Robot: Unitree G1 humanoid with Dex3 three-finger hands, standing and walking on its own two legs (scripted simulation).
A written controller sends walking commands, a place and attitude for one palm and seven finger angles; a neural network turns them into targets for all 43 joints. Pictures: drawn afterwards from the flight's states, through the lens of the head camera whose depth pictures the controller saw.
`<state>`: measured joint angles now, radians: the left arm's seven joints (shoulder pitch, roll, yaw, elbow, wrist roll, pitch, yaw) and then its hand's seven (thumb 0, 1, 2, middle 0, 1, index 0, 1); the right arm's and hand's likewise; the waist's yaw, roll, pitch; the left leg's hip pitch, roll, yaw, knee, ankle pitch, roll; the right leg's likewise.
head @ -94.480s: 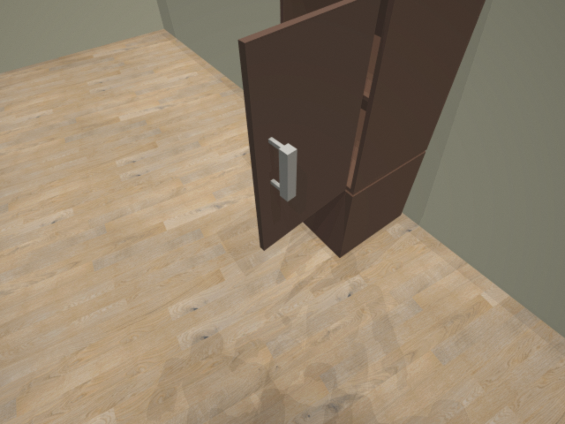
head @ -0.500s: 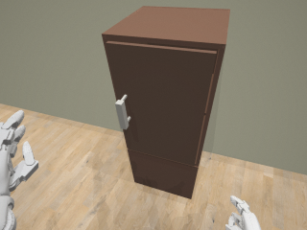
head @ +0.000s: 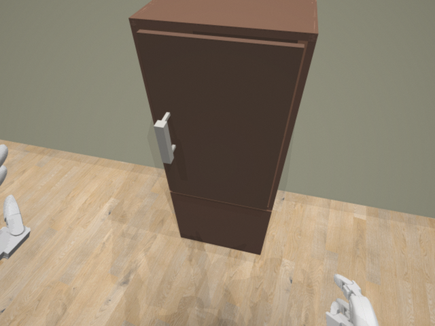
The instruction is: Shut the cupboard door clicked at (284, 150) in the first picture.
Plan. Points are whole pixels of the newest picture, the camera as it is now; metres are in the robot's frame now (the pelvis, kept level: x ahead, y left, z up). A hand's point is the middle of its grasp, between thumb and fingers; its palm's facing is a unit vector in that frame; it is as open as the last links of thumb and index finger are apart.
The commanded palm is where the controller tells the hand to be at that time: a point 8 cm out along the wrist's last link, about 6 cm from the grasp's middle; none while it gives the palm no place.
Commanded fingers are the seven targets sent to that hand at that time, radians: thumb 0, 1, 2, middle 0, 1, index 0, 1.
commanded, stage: step back with the hand held close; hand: left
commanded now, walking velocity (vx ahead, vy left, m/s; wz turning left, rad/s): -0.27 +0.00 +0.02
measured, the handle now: (167, 137) +0.61 +0.18 -0.03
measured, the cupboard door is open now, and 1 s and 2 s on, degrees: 0 0 0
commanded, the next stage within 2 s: stop stepping back and stand still in 1.00 s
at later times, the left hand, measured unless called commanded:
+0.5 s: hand out of the picture +0.13 +0.26 +0.17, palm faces +0.49 -0.77 -0.41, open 7.4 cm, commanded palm +0.07 +0.30 +0.18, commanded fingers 0.00 0.90 0.90 -0.20 -0.30 -0.20 -0.30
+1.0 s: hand out of the picture +0.05 +0.26 +0.18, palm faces +0.44 -0.78 -0.44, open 7.4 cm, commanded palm -0.01 +0.30 +0.18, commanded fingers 0.00 0.90 0.90 -0.20 -0.30 -0.20 -0.30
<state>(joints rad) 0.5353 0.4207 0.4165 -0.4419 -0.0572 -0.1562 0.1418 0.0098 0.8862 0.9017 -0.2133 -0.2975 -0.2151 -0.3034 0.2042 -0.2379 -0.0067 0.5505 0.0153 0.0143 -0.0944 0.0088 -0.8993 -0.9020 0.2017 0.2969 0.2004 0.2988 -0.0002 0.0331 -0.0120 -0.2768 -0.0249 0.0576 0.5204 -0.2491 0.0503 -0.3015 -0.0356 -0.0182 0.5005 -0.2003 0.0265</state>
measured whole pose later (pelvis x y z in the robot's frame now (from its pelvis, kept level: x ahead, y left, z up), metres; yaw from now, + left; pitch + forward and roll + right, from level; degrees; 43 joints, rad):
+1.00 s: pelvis -0.13 +0.00 -0.01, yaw +3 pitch +2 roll -3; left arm 0.56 0.47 0.42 -0.55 -0.03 -0.29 0.15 0.01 0.88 0.90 -0.22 -0.30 -0.22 -0.30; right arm 0.18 -0.20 -0.01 0.61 -0.02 -0.07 -0.06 0.01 -0.90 -0.90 0.21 0.30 0.20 0.30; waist -0.01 -0.02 -0.06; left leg -0.52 -0.01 -0.02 0.73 -0.31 -0.02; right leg -0.32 0.06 0.05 0.52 -0.23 0.01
